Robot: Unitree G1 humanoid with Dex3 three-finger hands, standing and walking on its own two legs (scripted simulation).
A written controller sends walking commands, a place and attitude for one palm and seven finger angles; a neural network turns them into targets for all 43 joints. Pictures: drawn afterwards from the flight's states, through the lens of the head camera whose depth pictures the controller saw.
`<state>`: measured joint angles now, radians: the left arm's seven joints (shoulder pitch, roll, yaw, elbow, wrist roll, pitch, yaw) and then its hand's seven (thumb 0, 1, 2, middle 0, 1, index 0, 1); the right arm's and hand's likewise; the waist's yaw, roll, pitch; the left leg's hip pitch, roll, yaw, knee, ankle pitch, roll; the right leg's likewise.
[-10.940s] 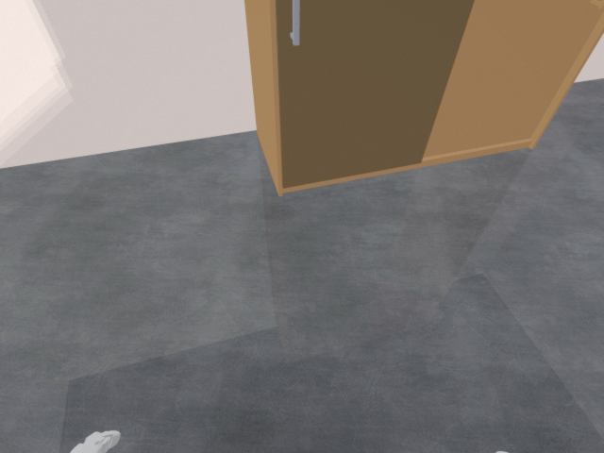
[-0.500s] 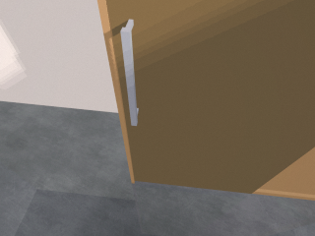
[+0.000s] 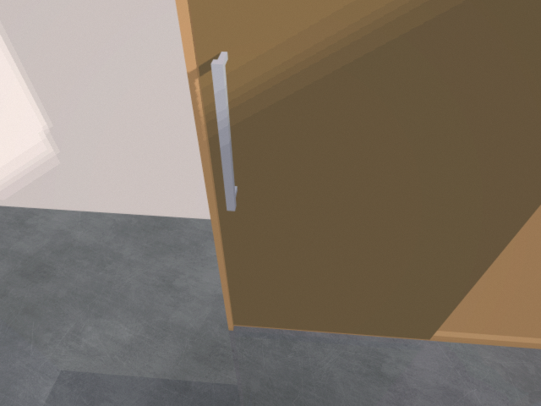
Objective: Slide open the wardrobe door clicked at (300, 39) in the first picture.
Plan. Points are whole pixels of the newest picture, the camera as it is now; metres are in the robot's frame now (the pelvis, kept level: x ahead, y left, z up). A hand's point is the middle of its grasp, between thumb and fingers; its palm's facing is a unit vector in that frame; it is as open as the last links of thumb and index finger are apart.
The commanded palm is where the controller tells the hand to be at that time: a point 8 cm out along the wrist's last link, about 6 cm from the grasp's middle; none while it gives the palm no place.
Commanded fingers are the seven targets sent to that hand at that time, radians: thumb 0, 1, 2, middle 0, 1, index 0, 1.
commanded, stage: come to a stop and stand still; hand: left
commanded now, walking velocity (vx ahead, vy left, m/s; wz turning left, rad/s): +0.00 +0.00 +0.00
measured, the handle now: (227, 141) +0.55 +0.11 +0.13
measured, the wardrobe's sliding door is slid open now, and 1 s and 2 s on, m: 0.00 0.00 0.00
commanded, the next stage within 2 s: none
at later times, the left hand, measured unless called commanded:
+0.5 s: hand out of the picture -0.08 +0.17 -0.18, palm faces +0.07 -0.99 -0.14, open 7.4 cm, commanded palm none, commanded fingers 0.00 0.90 0.90 -0.20 -0.30 -0.20 -0.30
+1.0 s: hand out of the picture -0.10 +0.16 -0.18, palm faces +0.11 -0.99 -0.13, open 7.4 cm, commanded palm none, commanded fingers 0.00 0.90 0.90 -0.20 -0.30 -0.20 -0.30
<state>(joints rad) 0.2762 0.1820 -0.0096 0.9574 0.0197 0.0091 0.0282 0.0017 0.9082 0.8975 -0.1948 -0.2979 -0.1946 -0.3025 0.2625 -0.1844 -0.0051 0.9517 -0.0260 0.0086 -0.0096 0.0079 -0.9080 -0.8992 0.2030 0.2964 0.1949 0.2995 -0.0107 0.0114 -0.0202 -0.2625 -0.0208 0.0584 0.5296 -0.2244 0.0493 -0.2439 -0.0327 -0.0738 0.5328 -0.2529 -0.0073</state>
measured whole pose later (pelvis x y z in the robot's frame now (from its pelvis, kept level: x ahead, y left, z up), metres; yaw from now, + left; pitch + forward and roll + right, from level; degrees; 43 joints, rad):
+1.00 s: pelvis -0.06 +0.02 +0.00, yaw +3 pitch -4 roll -1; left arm 0.41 0.12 0.00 1.07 0.02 0.00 0.03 0.00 0.91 0.90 -0.19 -0.30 -0.19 -0.30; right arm 0.31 -0.13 -0.01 1.08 -0.02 0.01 -0.02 0.01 -0.91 -0.90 0.20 0.30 0.20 0.30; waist 0.01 0.00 0.00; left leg -0.31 -0.05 0.03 0.47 -0.17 0.06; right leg -0.28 -0.01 -0.02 0.48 -0.23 0.00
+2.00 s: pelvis -0.20 +0.03 +0.01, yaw +2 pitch +1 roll +1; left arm 0.22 0.17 0.06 0.96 0.03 0.02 -0.03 0.00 0.91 0.90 -0.19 -0.30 -0.19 -0.30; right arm 0.51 -0.09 -0.01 1.10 -0.04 -0.04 -0.03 0.01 -0.90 -0.90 0.21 0.30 0.20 0.30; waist -0.06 0.00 0.01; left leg -0.14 0.03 0.06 0.36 -0.24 0.00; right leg -0.53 -0.06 -0.05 0.86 -0.28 -0.01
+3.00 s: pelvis -0.13 +0.00 +0.01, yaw +2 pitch -1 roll +1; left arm 0.29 0.14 -0.01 1.11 0.01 -0.01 0.02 0.01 0.92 0.90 -0.20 -0.30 -0.19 -0.30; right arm 0.27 -0.16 0.01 1.11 -0.01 0.00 -0.03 0.00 -0.93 -0.90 0.20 0.30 0.19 0.30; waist 0.02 -0.01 0.02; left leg -0.17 0.00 0.08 0.40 -0.22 0.02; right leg -0.20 0.00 -0.08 0.43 -0.22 -0.04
